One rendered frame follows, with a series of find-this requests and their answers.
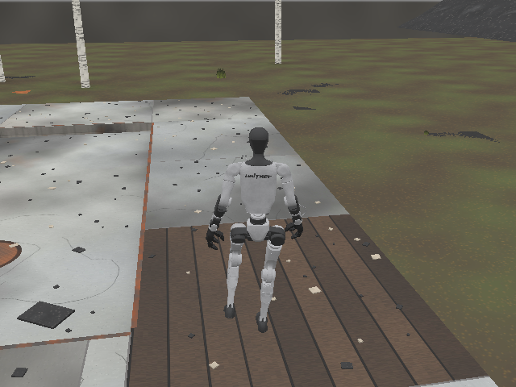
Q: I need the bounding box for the robot left forearm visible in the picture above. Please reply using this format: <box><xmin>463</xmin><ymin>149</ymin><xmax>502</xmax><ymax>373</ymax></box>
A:
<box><xmin>208</xmin><ymin>194</ymin><xmax>227</xmax><ymax>231</ymax></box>

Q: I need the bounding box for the left robot shin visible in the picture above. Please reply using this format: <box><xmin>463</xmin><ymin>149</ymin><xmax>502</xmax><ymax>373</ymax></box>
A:
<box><xmin>227</xmin><ymin>253</ymin><xmax>239</xmax><ymax>308</ymax></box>

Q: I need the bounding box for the robot right forearm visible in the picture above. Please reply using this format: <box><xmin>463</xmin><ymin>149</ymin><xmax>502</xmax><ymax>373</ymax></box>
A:
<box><xmin>288</xmin><ymin>195</ymin><xmax>302</xmax><ymax>225</ymax></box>

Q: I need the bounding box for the right robot upper arm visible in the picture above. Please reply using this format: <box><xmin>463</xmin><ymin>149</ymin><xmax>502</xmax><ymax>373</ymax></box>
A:
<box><xmin>275</xmin><ymin>162</ymin><xmax>297</xmax><ymax>207</ymax></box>

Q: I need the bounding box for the left robot foot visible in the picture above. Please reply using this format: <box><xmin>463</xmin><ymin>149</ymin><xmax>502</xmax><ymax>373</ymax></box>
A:
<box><xmin>223</xmin><ymin>304</ymin><xmax>235</xmax><ymax>318</ymax></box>

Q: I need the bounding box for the robot right hand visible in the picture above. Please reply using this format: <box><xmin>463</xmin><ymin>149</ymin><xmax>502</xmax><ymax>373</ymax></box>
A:
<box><xmin>285</xmin><ymin>223</ymin><xmax>303</xmax><ymax>239</ymax></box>

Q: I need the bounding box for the robot left hand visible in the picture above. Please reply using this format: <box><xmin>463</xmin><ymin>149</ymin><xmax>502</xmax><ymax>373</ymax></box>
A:
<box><xmin>206</xmin><ymin>228</ymin><xmax>224</xmax><ymax>250</ymax></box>

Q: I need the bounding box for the left robot upper arm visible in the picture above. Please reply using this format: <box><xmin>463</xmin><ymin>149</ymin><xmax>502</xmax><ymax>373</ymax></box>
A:
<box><xmin>218</xmin><ymin>162</ymin><xmax>242</xmax><ymax>207</ymax></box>

